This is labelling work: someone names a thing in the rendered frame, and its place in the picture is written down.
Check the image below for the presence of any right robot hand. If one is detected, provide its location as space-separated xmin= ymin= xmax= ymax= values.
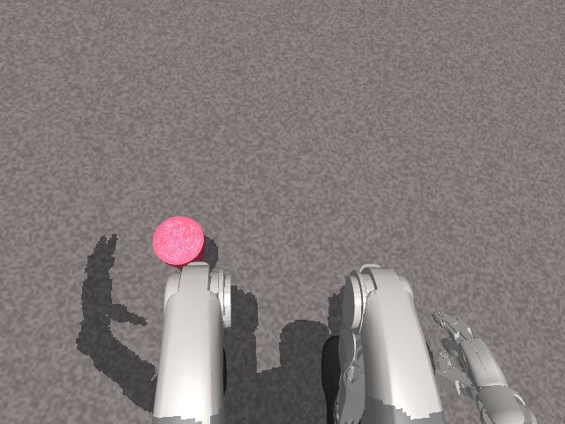
xmin=433 ymin=311 xmax=509 ymax=401

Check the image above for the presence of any cup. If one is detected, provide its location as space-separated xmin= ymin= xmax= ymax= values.
xmin=153 ymin=216 xmax=205 ymax=269

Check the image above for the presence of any right robot arm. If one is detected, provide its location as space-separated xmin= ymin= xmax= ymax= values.
xmin=476 ymin=385 xmax=538 ymax=424

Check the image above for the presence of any right robot foot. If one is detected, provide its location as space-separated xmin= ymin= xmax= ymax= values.
xmin=321 ymin=336 xmax=360 ymax=424

